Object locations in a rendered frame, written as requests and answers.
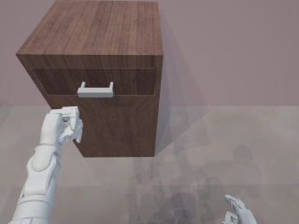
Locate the cabinet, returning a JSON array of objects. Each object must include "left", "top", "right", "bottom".
[{"left": 16, "top": 0, "right": 164, "bottom": 158}]

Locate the left robot hand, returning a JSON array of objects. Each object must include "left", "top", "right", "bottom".
[{"left": 39, "top": 106, "right": 83, "bottom": 150}]

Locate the handle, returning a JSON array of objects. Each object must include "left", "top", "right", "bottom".
[{"left": 77, "top": 81, "right": 114, "bottom": 98}]

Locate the left robot forearm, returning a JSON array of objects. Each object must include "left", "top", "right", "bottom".
[{"left": 8, "top": 145, "right": 62, "bottom": 224}]

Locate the right robot hand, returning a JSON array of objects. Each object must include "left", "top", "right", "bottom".
[{"left": 222, "top": 194, "right": 257, "bottom": 224}]

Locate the drawer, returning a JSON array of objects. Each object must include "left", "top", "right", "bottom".
[{"left": 32, "top": 67, "right": 155, "bottom": 95}]

